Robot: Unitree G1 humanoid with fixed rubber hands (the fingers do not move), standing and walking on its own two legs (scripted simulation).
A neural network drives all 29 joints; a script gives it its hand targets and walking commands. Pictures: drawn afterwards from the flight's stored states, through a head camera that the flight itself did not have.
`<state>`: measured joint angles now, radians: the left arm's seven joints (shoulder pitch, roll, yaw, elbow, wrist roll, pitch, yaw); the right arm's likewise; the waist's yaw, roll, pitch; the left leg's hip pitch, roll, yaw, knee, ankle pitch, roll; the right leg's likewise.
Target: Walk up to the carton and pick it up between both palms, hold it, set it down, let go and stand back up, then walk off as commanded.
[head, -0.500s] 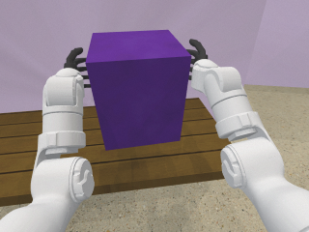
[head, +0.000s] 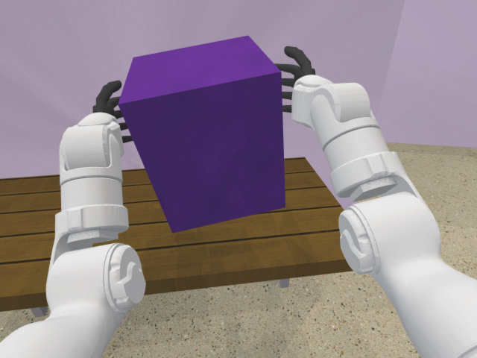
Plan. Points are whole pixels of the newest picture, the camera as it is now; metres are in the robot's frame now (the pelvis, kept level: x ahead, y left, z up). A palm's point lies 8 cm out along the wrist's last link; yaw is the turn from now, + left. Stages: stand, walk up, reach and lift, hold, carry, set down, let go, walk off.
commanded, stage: hold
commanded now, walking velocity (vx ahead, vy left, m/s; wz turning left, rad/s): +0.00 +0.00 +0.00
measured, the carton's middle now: (210, 133) +0.41 +0.02 +0.28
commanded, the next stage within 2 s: none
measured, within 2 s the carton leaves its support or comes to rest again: neither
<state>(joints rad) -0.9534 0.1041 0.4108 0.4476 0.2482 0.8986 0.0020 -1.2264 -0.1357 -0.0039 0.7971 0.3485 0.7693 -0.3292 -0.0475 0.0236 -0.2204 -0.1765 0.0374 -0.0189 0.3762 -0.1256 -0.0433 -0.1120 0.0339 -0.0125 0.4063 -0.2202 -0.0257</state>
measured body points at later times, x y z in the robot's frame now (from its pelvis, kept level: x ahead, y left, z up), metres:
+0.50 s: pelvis +0.03 -0.01 +0.00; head -0.07 -0.01 +0.44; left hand +0.41 +0.16 +0.30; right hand +0.42 -0.14 +0.32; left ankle +0.06 +0.14 -0.74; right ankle +0.01 -0.10 -0.74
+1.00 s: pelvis +0.01 +0.00 +0.00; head -0.11 -0.01 +0.43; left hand +0.36 +0.17 +0.32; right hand +0.36 -0.13 +0.35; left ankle +0.06 +0.14 -0.74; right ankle +0.01 -0.10 -0.74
